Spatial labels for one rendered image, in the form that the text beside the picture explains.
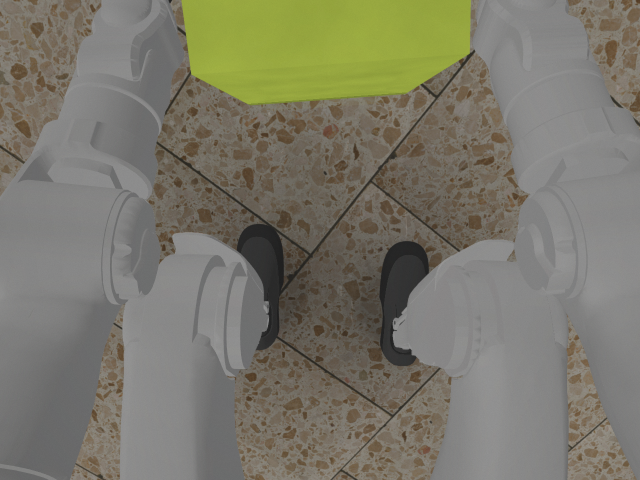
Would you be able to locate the robot left forearm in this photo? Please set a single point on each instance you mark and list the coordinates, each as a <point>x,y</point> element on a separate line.
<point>115,104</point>

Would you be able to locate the robot left upper arm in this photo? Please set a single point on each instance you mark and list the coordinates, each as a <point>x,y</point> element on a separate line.
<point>70,256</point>

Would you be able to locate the carton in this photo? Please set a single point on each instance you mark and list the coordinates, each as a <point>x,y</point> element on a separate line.
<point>281,51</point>

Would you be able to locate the right robot foot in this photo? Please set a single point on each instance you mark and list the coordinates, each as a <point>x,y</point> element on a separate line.
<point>404,266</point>

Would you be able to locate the robot left thigh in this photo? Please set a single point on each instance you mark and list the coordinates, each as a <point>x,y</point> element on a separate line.
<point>199,324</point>

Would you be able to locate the robot right forearm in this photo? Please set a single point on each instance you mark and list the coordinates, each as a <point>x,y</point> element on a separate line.
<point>562,121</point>

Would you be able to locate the robot right upper arm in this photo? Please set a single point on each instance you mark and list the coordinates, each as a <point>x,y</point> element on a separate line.
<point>579,241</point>

